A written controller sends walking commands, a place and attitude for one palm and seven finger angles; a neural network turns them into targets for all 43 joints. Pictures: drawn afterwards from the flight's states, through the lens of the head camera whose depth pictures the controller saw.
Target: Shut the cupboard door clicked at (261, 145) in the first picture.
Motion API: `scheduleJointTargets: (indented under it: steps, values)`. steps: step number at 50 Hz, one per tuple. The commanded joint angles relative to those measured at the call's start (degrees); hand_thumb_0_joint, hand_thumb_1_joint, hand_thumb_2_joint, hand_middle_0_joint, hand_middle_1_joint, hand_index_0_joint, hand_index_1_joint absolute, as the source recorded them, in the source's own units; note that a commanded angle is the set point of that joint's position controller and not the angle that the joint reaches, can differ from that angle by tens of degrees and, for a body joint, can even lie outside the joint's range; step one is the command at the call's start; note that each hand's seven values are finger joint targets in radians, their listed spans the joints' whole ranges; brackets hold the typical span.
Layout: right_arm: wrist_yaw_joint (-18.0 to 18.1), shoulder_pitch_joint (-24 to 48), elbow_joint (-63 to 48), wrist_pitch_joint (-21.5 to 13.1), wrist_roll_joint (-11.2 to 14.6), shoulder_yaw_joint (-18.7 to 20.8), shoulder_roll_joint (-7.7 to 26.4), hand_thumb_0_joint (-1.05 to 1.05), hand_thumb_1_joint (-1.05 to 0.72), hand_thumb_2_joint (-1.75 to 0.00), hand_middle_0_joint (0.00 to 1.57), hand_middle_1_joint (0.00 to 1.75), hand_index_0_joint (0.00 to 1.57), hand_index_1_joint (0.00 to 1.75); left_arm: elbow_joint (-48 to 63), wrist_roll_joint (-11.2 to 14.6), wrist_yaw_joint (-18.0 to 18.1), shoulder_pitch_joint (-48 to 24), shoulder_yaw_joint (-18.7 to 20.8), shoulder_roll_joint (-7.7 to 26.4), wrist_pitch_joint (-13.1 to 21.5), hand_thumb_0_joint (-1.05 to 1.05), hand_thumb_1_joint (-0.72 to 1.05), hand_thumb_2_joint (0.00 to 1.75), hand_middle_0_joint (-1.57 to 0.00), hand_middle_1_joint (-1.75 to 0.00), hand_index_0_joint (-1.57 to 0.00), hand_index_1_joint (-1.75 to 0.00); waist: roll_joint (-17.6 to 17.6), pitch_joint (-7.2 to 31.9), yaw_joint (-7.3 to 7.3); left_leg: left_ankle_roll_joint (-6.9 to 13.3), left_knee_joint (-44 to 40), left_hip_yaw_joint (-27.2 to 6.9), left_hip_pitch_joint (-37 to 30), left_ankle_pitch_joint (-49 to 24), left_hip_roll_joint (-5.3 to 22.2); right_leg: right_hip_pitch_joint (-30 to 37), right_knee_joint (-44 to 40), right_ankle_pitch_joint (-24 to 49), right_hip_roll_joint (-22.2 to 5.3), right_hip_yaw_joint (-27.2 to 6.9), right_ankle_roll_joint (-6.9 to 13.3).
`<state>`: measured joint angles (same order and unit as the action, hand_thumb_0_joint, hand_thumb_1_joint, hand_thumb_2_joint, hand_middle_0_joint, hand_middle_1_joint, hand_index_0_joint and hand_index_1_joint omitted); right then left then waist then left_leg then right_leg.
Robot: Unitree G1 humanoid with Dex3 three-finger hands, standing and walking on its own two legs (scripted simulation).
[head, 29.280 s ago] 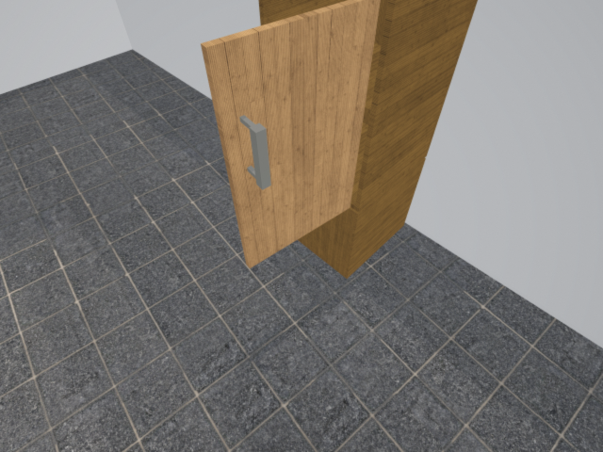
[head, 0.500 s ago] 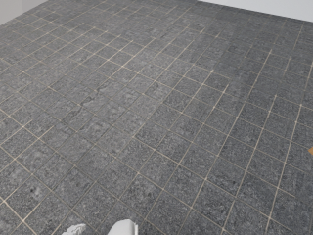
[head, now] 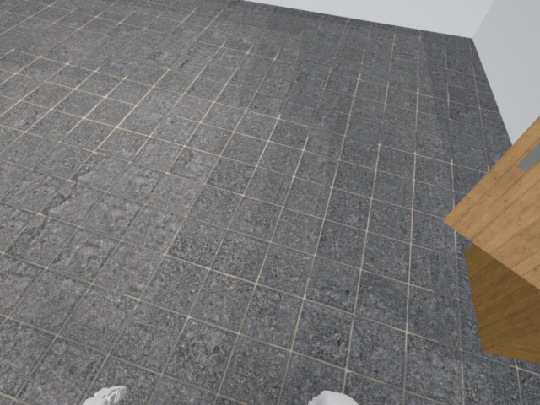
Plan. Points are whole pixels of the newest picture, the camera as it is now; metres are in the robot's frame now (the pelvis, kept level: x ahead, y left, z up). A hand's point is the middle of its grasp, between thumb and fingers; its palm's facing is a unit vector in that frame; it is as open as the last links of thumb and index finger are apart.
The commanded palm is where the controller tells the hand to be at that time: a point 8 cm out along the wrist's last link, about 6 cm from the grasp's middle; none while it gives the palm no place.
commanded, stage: turn to face it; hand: left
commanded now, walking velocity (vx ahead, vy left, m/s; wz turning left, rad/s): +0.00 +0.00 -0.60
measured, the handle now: out of the picture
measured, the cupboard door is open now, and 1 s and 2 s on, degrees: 55 55 55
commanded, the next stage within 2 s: take the last steps up to it in 1.20 s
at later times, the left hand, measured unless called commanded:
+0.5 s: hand (175, 385) +0.17 +0.17 -0.19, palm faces -0.25 -0.95 -0.19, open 7.4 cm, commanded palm none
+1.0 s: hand (234, 328) +0.26 +0.07 -0.16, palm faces -0.53 -0.80 -0.28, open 7.4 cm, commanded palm none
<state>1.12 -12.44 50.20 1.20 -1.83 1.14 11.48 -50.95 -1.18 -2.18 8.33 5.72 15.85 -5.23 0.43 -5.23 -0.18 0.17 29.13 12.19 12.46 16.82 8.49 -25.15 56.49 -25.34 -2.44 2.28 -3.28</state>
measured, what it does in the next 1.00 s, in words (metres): steps on the spot, turning right: right foot, then left foot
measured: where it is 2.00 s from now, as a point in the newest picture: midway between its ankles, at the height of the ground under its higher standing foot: outside the picture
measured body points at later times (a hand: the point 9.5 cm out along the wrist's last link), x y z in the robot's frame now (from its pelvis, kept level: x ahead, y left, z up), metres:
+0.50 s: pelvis +0.03 +0.00 -0.02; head +0.09 +0.01 +0.43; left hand +0.18 +0.22 -0.17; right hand +0.06 -0.29 -0.14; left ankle +0.07 +0.10 -0.75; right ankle -0.01 -0.15 -0.74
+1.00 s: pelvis +0.05 -0.03 -0.01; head +0.07 -0.08 +0.43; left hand +0.29 +0.12 -0.14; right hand -0.07 -0.28 -0.17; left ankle +0.07 +0.10 -0.68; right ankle -0.03 -0.12 -0.74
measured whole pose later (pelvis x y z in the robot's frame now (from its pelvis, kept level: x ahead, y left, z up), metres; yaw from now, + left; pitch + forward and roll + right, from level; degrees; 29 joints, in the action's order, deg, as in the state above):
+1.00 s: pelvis +0.05 -0.03 -0.01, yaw -33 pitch +1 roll -1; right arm 1.2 -13.5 54.2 4.4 -0.8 3.3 16.0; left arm -50.8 -1.1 -0.3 7.7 2.8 11.8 -1.3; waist -4.6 -4.5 -1.9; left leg -3.7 61.2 4.5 23.9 30.6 6.5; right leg -15.5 33.8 -19.3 -0.3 2.9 0.6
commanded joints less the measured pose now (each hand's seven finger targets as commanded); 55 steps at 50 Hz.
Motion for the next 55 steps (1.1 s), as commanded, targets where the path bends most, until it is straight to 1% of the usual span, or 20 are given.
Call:
scheduleJointTargets:
  steps: [1,5,6,7,9,10,13,19,22,23,24,25,26,31,40,43,45,46,51,55]
  values:
    - [0.5,-1.9,-2.3,-0.7,0.0,4.4,13.4,0.00,-0.90,-0.90,0.20,0.30,0.20,0.30,5.7,0.0,-0.3,-2.6,-0.4,1.3,2.0,0.00,0.90,0.90,-0.20,-0.30,-0.20,-0.30,-14.2,6.9,-1.88,6.4,-5.4,-6.5,-7.6,-25.2,13.3,1.2,-10.3,0.2,1.0,3.3,0.7]
    - [-0.1,0.1,-2.4,-0.4,0.8,4.8,13.4,0.00,-0.90,-0.90,0.20,0.30,0.20,0.30,3.4,-0.2,0.3,5.7,0.4,4.9,3.2,0.00,0.90,0.90,-0.20,-0.30,-0.20,-0.30,-5.2,9.8,2.97,0.1,9.2,-1.3,1.0,-17.1,9.8,19.2,-31.7,17.4,0.1,1.4,3.7]
    - [-0.5,0.7,-4.5,-0.1,1.3,3.8,8.7,0.00,-0.90,-0.90,0.20,0.30,0.20,0.30,2.5,-0.8,1.1,9.1,1.4,11.6,4.2,0.00,0.90,0.90,-0.20,-0.30,-0.20,-0.30,13.1,10.0,4.81,-3.6,22.0,1.5,15.0,7.4,1.8,27.6,-37.3,29.9,-13.0,-17.4,8.8]
    - [-0.2,4.1,-6.6,0.4,1.1,3.1,7.8,0.00,-0.90,-0.90,0.20,0.30,0.20,0.30,1.7,0.0,1.9,10.9,1.9,14.5,4.2,0.00,0.90,0.90,-0.20,-0.30,-0.20,-0.30,17.3,8.9,5.78,-4.5,33.4,-4.4,22.8,22.5,-3.3,25.4,-36.7,46.7,-20.3,-26.5,14.5]
    - [0.1,5.2,-6.5,1.2,1.2,3.0,7.6,0.00,-0.90,-0.90,0.20,0.30,0.20,0.30,3.3,0.0,2.7,6.3,1.5,12.0,3.8,0.00,0.90,0.90,-0.20,-0.30,-0.20,-0.30,10.2,4.4,3.35,-4.0,39.8,-12.0,26.3,15.1,-1.4,19.6,-38.7,32.1,-16.8,-21.9,15.5]
    - [0.2,4.3,-5.8,1.0,1.0,3.0,8.2,0.00,-0.90,-0.90,0.20,0.30,0.20,0.30,3.8,-0.1,3.1,3.4,1.4,11.0,4.0,0.00,0.90,0.90,-0.20,-0.30,-0.20,-0.30,16.6,4.9,2.00,-4.5,39.8,-12.2,27.3,13.5,-1.0,19.4,-38.6,30.7,-15.6,-22.8,15.0]
    - [-0.4,1.8,-3.8,0.9,0.8,3.0,8.6,0.00,-0.90,-0.90,0.20,0.30,0.20,0.30,5.1,0.0,2.8,-0.4,0.2,8.1,4.3,0.00,0.90,0.90,-0.20,-0.30,-0.20,-0.30,11.0,7.5,-0.48,-5.5,34.3,-10.9,19.2,6.4,-2.1,15.5,-35.5,35.2,-9.8,-13.7,12.7]
    - [-0.2,2.3,-4.8,0.4,1.3,2.7,7.1,0.00,-0.90,-0.90,0.20,0.30,0.20,0.30,4.4,-0.5,2.4,1.1,0.9,10.1,3.9,0.00,0.90,0.90,-0.20,-0.30,-0.20,-0.30,8.9,8.1,0.46,-5.3,16.8,-9.1,12.2,7.1,-5.6,14.0,-34.0,31.5,-9.8,-18.6,13.6]
    - [0.3,-2.7,-3.5,-0.5,1.5,2.8,7.7,0.00,-0.90,-0.90,0.20,0.30,0.20,0.30,4.5,0.1,2.3,-1.0,0.9,9.3,3.4,0.00,0.90,0.90,-0.20,-0.30,-0.20,-0.30,7.7,9.3,-2.15,-4.7,0.2,-9.0,0.7,-2.7,-6.9,8.8,-28.8,29.9,-6.9,-19.1,9.6]
    - [0.5,-5.0,-2.7,-1.1,1.3,3.1,10.3,0.00,-0.90,-0.90,0.20,0.30,0.20,0.30,5.1,0.6,2.1,-1.3,0.4,7.0,3.1,0.00,0.90,0.90,-0.20,-0.30,-0.20,-0.30,0.9,10.6,-3.11,-3.7,-7.5,-12.7,-6.1,-6.2,-2.6,4.1,-23.9,23.4,-2.7,-15.7,6.6]
    - [0.7,-5.9,-3.0,-1.6,0.4,4.1,16.3,0.00,-0.90,-0.90,0.20,0.30,0.20,0.30,5.9,1.2,1.7,1.1,-0.3,3.2,2.8,0.00,0.90,0.90,-0.20,-0.30,-0.20,-0.30,-15.6,11.9,-2.58,1.4,-11.2,-27.7,-12.0,-13.5,11.6,-5.4,-12.0,3.0,5.6,-8.2,2.7]
    - [1.0,-6.5,-3.5,-1.2,0.2,4.4,18.1,0.00,-0.90,-0.90,0.20,0.30,0.20,0.30,6.3,0.7,1.6,0.3,-0.5,3.7,2.7,0.00,0.90,0.90,-0.20,-0.30,-0.20,-0.30,-17.8,10.9,-3.22,7.0,-11.8,-31.9,-9.0,-18.8,19.5,-7.0,1.2,-11.4,5.1,-4.7,1.8]
    - [1.0,-4.5,-4.3,-1.1,0.0,3.8,16.7,0.00,-0.90,-0.90,0.20,0.30,0.20,0.30,6.2,0.2,1.5,0.2,-0.3,4.6,2.6,0.00,0.90,0.90,-0.20,-0.30,-0.20,-0.30,-11.9,9.1,-2.36,8.7,-11.4,-30.2,-5.3,-19.0,19.3,-6.6,7.6,-9.4,2.5,-6.6,1.6]
    - [1.6,-0.8,-4.7,-1.5,0.0,2.7,11.9,0.00,-0.90,-0.90,0.20,0.30,0.20,0.30,4.3,0.1,0.0,-0.3,0.1,3.1,2.0,0.00,0.90,0.90,-0.20,-0.30,-0.20,-0.30,-11.7,6.5,-0.62,5.9,-7.2,-12.1,-8.3,-34.4,10.2,-8.3,10.7,-1.1,0.9,-2.2,-0.4]
    - [0.6,-3.7,-1.5,-0.9,-0.1,4.4,13.8,0.00,-0.90,-0.90,0.20,0.30,0.20,0.30,5.2,0.2,-0.1,-3.4,-0.7,1.0,2.4,0.00,0.90,0.90,-0.20,-0.30,-0.20,-0.30,-14.1,8.1,-2.39,6.0,-3.6,-6.7,-9.5,-32.6,12.7,2.1,-12.5,0.3,1.7,3.3,1.3]
    - [0.1,-1.5,-1.6,-0.7,0.6,4.6,13.7,0.00,-0.90,-0.90,0.20,0.30,0.20,0.30,3.0,0.0,0.3,3.8,-0.3,3.5,3.4,0.00,0.90,0.90,-0.20,-0.30,-0.20,-0.30,-8.6,10.1,1.91,1.2,5.9,-3.0,-2.6,-25.1,9.8,16.8,-30.8,16.6,1.9,3.0,3.2]
    - [-0.2,2.3,-5.2,-0.3,1.3,2.7,6.7,0.00,-0.90,-0.90,0.20,0.30,0.20,0.30,0.4,-0.4,1.9,11.2,1.6,13.6,4.5,0.00,0.90,0.90,-0.20,-0.30,-0.20,-0.30,17.7,10.2,5.46,-4.5,29.7,-1.3,21.3,21.1,-4.0,29.3,-35.3,51.3,-19.2,-24.2,13.0]
    - [0.5,2.1,-5.1,0.7,1.4,2.6,8.3,0.00,-0.90,-0.90,0.20,0.30,0.20,0.30,0.1,0.2,2.7,11.8,1.4,13.3,4.3,0.00,0.90,0.90,-0.20,-0.30,-0.20,-0.30,13.1,10.2,5.20,-4.1,36.5,-9.1,21.0,21.3,-2.8,24.7,-35.3,52.7,-21.7,-23.0,16.4]
    - [-0.1,-0.2,-1.2,0.9,1.0,2.5,8.0,0.00,-0.90,-0.90,0.20,0.30,0.20,0.30,2.8,0.1,3.4,0.9,-0.6,6.6,4.7,0.00,0.90,0.90,-0.20,-0.30,-0.20,-0.30,11.1,8.0,-0.52,-5.0,36.7,-11.5,20.0,7.5,-2.0,19.1,-34.9,44.2,-11.2,-11.0,13.3]
    - [-0.4,0.0,-0.8,1.1,1.0,2.2,6.3,0.00,-0.90,-0.90,0.20,0.30,0.20,0.30,2.2,-0.2,3.1,1.8,-0.5,7.2,4.8,0.00,0.90,0.90,-0.20,-0.30,-0.20,-0.30,7.7,7.9,-0.35,-5.1,26.6,-9.4,15.9,6.0,-4.3,16.8,-36.0,37.2,-10.4,-11.4,13.6]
